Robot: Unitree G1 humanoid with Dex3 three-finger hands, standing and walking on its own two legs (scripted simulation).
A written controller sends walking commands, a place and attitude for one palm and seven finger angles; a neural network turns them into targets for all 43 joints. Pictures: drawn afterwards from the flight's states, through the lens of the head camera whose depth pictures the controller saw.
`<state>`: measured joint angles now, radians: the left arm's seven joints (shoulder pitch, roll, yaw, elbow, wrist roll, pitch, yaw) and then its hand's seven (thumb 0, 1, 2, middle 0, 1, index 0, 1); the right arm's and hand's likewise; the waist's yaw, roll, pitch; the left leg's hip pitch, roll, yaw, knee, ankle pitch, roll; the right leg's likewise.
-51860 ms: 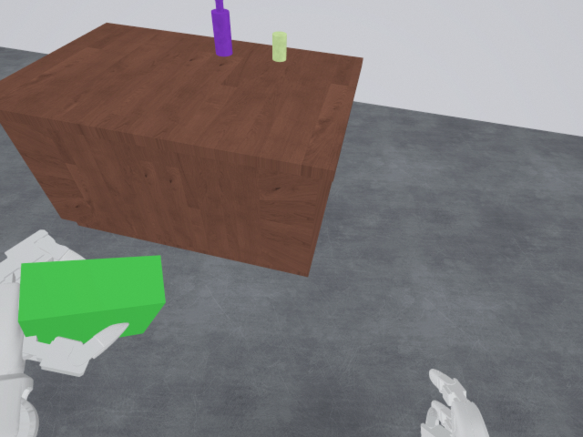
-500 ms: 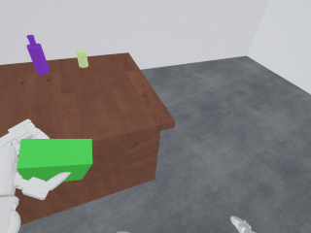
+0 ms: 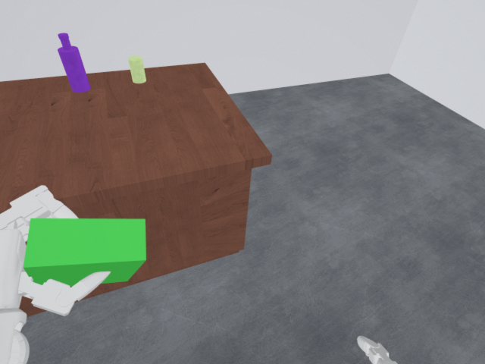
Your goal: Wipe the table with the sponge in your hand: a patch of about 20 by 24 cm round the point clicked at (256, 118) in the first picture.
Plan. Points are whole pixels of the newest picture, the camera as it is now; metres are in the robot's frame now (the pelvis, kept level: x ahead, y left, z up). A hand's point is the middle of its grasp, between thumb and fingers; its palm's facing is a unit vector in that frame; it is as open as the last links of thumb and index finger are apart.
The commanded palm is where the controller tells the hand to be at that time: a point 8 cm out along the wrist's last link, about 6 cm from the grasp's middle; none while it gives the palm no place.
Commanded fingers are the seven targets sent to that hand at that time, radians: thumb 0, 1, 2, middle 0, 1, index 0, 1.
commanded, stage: stop stepping back and stand still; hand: left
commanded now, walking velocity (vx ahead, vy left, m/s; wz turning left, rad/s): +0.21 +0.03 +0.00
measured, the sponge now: (104, 255) +0.21 +0.20 +0.15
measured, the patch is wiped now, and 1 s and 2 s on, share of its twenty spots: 1.00 1.00 1.00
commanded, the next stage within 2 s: stand and wait in 0.56 s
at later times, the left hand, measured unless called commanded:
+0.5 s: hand (76, 286) +0.16 +0.19 +0.18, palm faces +0.35 -0.86 -0.36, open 9.1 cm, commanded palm +0.11 +0.24 +0.20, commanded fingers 0.00 0.10 1.30 -1.20 -1.60 -1.20 -1.60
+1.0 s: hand (51, 271) +0.18 +0.23 +0.17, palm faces +0.42 -0.83 -0.36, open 9.1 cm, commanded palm +0.12 +0.26 +0.20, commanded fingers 0.00 0.10 1.30 -1.20 -1.60 -1.20 -1.60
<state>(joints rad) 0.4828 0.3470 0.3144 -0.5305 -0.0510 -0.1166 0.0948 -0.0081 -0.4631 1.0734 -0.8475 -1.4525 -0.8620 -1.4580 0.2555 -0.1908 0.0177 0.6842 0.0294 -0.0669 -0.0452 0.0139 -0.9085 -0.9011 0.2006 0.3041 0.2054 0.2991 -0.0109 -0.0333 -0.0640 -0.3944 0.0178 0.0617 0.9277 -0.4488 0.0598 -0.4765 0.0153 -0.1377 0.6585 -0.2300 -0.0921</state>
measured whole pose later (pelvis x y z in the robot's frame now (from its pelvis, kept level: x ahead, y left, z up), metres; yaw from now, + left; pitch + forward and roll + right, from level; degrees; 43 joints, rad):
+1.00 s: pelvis -0.03 -0.02 +0.02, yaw +2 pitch +0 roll -1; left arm 0.49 0.36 0.31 -0.48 -0.05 -0.11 0.16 -0.01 -0.46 1.07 -0.85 -1.45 -0.86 -1.46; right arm 0.17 -0.19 0.02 0.60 0.02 -0.08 -0.06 0.01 -0.91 -0.90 0.20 0.30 0.21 0.30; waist 0.01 -0.01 0.01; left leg -0.22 0.00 0.01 0.51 -0.28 0.02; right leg -0.23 0.01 -0.05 0.46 -0.22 -0.01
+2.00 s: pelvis -0.03 -0.01 +0.03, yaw +1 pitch +0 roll -1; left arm 0.49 0.33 0.28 -0.44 -0.05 -0.11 0.16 -0.01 -0.46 1.07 -0.85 -1.45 -0.86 -1.46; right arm 0.19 -0.22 0.01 0.60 0.01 -0.05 -0.08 0.01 -0.91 -0.90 0.20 0.30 0.21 0.30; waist 0.00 0.01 -0.03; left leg -0.21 0.00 0.02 0.47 -0.25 0.03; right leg -0.21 0.01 -0.04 0.39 -0.17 0.00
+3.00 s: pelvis -0.03 -0.01 +0.03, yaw +1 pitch +0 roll -1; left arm 0.49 0.34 0.29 -0.44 -0.06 -0.11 0.16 -0.01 -0.46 1.07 -0.85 -1.45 -0.86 -1.46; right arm 0.19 -0.21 0.02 0.60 0.01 -0.04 -0.08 0.01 -0.91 -0.90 0.20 0.30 0.21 0.30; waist 0.01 0.01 -0.03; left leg -0.21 0.00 0.02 0.47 -0.25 0.03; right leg -0.21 0.01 -0.03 0.38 -0.16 0.01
